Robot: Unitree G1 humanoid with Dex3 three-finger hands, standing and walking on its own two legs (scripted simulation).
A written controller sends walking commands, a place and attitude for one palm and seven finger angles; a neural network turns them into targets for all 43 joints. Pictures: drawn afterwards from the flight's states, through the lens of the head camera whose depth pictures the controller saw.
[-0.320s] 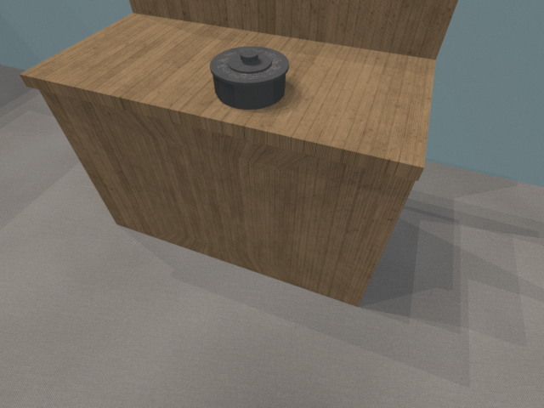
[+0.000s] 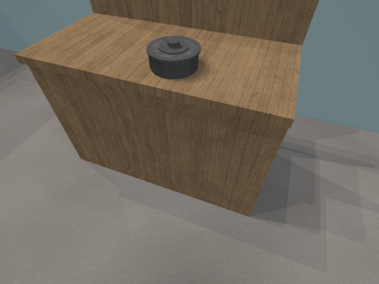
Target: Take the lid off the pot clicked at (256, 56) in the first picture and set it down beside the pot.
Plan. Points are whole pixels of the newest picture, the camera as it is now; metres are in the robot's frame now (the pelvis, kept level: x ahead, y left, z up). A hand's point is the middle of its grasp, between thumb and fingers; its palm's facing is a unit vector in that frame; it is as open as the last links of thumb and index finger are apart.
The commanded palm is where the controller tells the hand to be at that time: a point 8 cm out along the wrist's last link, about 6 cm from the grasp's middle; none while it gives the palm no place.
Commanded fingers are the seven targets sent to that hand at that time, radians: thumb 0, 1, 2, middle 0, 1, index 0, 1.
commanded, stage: look at it before walking up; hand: left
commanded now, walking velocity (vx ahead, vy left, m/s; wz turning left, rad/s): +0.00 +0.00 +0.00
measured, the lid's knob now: (173, 42) +0.90 +0.11 +0.09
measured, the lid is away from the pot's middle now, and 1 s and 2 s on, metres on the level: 0.00 0.00 0.00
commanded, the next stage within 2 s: turn to face it in 0.32 s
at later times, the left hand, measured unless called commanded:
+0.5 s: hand out of the picture +0.00 +0.18 -0.17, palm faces +0.02 -0.98 -0.21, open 7.4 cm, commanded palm none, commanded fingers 0.00 0.90 0.90 -0.20 -0.30 -0.20 -0.30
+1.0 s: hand out of the picture +0.07 +0.20 -0.18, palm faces -0.10 -0.97 -0.22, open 7.4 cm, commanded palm none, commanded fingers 0.00 0.90 0.90 -0.20 -0.30 -0.20 -0.30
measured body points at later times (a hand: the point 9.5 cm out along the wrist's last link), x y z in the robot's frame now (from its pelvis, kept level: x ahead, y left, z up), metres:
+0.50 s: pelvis +0.00 +0.00 +0.00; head +0.01 -0.01 +0.45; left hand +0.00 +0.23 -0.16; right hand +0.00 -0.23 -0.16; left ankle +0.00 +0.13 -0.74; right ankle +0.00 -0.11 -0.74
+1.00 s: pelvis -0.01 +0.02 -0.01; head +0.02 +0.01 +0.44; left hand +0.08 +0.25 -0.16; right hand -0.01 -0.24 -0.16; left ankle +0.00 +0.13 -0.74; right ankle +0.00 -0.11 -0.74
